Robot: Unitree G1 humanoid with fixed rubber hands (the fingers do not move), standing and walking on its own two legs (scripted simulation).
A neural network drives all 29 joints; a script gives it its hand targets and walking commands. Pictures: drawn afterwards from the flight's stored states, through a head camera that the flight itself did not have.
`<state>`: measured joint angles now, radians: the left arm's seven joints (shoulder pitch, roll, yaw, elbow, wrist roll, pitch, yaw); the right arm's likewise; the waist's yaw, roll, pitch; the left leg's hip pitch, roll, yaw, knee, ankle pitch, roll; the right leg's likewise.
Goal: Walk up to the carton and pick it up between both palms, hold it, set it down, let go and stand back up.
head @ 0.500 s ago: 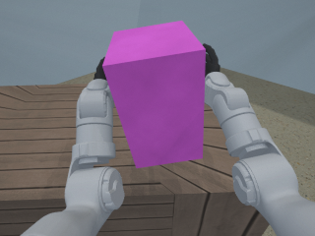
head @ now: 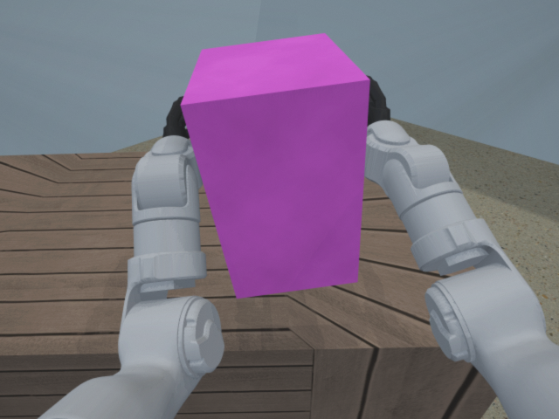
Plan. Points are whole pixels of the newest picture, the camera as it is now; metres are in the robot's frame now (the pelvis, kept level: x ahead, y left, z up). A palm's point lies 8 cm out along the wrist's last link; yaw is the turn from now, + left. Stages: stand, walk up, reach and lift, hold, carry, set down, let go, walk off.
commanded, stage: hold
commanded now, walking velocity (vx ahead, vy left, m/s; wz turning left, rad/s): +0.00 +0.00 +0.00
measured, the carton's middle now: (280, 166) +0.35 +0.00 +0.26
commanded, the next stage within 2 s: none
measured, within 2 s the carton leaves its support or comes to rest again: neither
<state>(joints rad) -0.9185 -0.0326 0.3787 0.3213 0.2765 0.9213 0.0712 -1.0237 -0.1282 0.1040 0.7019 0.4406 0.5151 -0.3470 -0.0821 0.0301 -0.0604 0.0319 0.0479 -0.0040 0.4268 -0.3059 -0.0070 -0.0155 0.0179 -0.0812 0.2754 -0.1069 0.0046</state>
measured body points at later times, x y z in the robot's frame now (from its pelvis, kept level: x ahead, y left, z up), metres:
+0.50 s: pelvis -0.02 +0.00 +0.00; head -0.10 +0.00 +0.44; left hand +0.38 +0.12 +0.30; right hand +0.37 -0.13 +0.30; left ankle -0.03 +0.12 -0.74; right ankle +0.04 -0.12 -0.74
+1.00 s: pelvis -0.02 -0.01 +0.00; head -0.10 +0.00 +0.44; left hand +0.38 +0.14 +0.30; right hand +0.38 -0.12 +0.31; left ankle -0.03 +0.12 -0.74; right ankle +0.04 -0.12 -0.74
